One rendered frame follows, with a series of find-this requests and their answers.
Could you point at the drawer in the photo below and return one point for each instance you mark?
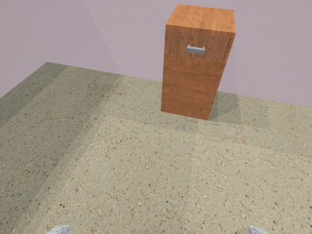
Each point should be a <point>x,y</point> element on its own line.
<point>215,46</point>

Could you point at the cabinet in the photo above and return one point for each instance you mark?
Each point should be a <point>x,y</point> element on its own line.
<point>189,84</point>

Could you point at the handle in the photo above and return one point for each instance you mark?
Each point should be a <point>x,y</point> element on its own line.
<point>195,50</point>

